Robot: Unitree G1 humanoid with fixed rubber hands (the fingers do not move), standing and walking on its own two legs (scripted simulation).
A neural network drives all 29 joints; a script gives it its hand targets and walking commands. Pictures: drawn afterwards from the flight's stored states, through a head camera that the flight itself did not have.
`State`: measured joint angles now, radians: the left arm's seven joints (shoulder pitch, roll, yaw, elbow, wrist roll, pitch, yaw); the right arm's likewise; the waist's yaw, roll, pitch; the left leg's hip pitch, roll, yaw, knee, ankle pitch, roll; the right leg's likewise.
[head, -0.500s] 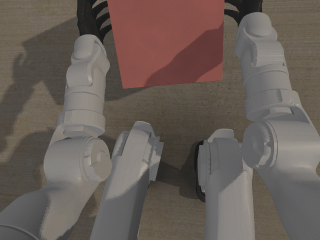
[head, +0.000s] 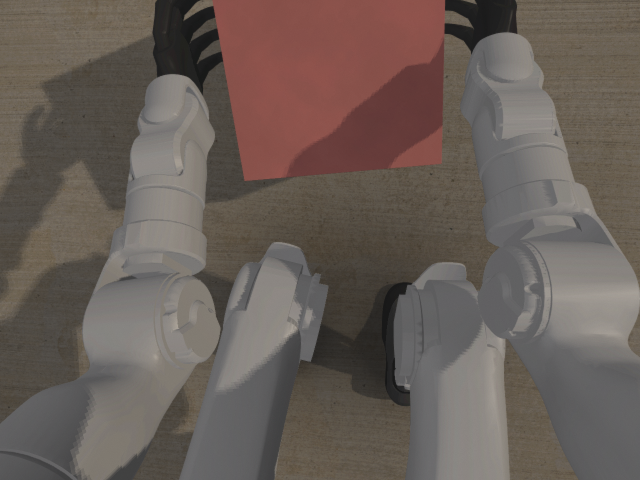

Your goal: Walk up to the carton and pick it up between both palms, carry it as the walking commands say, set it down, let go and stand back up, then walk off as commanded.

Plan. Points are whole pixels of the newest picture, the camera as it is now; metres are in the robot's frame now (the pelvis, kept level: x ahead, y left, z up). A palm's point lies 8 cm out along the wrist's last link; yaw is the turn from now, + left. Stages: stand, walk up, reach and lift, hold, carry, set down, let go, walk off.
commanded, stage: set down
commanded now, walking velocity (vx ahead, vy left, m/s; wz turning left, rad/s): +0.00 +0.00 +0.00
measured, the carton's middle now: (333, 57) +0.55 +0.05 -0.23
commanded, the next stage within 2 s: none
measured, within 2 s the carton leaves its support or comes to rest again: neither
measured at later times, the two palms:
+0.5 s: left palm (183, 69) +0.50 +0.19 -0.13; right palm (489, 34) +0.55 -0.11 -0.14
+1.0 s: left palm (184, 66) +0.50 +0.19 -0.14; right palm (488, 34) +0.55 -0.11 -0.15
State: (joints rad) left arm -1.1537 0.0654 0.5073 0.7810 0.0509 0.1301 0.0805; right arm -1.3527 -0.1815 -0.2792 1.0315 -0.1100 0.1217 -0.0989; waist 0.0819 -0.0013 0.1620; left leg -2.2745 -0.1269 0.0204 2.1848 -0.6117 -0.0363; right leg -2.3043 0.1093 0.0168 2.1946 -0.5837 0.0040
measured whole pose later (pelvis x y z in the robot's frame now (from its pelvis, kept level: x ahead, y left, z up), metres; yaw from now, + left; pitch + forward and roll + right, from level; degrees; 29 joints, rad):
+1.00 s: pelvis +0.01 +0.00 -0.01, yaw +1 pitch +40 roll +3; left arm -1.18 0.12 0.46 0.92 -0.01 0.02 0.05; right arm -1.34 -0.22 -0.23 1.08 -0.05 0.03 -0.07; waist 0.08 0.01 0.17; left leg -2.27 -0.13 0.03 2.22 -0.65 -0.03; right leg -2.30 0.10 0.02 2.24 -0.62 0.00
